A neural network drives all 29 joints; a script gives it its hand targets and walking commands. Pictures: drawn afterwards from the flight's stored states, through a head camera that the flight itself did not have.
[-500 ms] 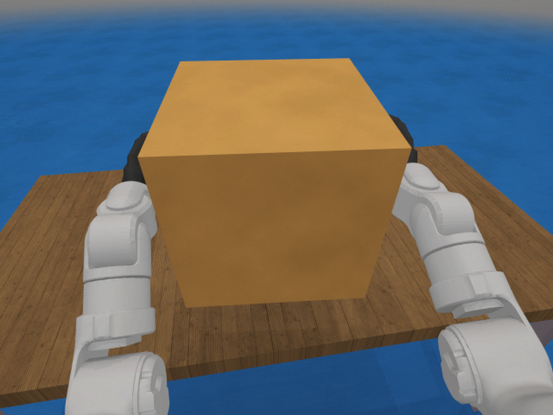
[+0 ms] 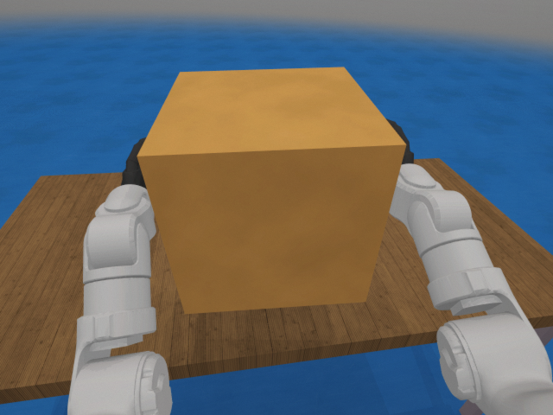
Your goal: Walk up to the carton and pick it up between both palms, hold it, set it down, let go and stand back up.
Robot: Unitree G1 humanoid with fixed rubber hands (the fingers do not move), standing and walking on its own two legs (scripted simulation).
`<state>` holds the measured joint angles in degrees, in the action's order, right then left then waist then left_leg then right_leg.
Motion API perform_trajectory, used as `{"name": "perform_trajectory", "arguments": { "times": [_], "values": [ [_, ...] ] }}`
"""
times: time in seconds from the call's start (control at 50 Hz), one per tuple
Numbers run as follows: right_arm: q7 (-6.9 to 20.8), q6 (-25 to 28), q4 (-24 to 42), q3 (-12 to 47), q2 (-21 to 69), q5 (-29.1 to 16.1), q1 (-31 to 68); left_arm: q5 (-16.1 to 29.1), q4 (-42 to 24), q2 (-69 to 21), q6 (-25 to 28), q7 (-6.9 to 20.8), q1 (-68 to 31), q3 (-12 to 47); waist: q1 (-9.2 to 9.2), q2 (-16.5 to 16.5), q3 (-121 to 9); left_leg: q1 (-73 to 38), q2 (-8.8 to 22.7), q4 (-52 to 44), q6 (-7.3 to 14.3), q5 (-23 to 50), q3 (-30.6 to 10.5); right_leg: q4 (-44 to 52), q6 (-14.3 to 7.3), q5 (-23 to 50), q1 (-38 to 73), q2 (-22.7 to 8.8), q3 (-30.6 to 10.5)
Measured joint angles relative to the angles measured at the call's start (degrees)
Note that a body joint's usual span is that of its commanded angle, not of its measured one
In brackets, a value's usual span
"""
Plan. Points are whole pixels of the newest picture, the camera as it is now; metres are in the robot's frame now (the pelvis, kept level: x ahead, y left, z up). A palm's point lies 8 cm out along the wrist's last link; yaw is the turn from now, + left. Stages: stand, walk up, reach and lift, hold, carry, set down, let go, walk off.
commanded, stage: hold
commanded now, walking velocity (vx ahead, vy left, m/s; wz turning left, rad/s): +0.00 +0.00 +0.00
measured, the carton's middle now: (269, 182) +0.39 +0.02 +0.20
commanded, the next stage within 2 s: none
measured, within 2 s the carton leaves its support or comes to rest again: neither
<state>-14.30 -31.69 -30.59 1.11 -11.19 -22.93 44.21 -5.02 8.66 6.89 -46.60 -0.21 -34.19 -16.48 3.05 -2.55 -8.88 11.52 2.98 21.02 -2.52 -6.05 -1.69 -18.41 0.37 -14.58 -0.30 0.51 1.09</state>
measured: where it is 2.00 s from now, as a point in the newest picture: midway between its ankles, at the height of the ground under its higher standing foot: outside the picture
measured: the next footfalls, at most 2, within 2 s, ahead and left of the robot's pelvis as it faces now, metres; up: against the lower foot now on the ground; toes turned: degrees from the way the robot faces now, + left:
none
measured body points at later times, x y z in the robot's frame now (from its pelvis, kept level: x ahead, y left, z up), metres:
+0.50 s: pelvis +0.00 +0.01 +0.00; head -0.09 +0.03 +0.44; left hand +0.37 +0.18 +0.22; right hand +0.37 -0.17 +0.24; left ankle +0.06 +0.14 -0.74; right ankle -0.05 -0.12 -0.74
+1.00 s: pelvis +0.01 +0.00 +0.00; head -0.07 +0.03 +0.44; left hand +0.38 +0.18 +0.21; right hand +0.38 -0.18 +0.24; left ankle +0.06 +0.15 -0.74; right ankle -0.05 -0.12 -0.74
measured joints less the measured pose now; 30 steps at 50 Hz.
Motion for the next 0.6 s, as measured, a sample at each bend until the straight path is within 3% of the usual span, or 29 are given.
{"name": "perform_trajectory", "arguments": {
  "times": [0.16,0.3,0.46,0.6],
  "values": [
    [2.5,-0.6,-6.3,-4.9,-0.4,2.7,6.2,-1.1,6.8,1.5,0.0,-1.0,-7.0,2.5,-0.07,0.7,0.6,2.7,-0.2,-0.3,0.3,1.4,-0.6,-0.4,0.2,0.9,-2.8,-0.1,0.3],
    [2.2,-0.6,-4.2,-0.8,-2.8,0.6,5.0,0.0,5.0,0.3,0.4,-2.0,-5.7,2.1,0.74,2.2,-0.1,3.6,0.1,-0.2,0.6,1.4,0.2,0.4,0.6,1.8,-3.8,0.1,-0.8],
    [2.0,-0.9,-7.3,1.0,-2.6,0.0,4.0,-0.7,7.1,-1.7,0.1,-1.5,-3.9,-0.5,-0.21,2.0,-1.5,1.4,0.2,-0.3,0.7,0.5,1.4,0.1,0.6,1.1,-2.4,0.0,-2.2],
    [1.9,-1.0,-6.8,0.8,-2.7,-0.1,4.7,1.0,6.8,0.0,0.6,-2.6,-4.0,1.6,-0.72,1.8,-2.5,3.0,0.3,0.9,0.4,0.0,0.3,-0.3,0.3,0.8,-3.2,0.4,-1.3]
  ]
}}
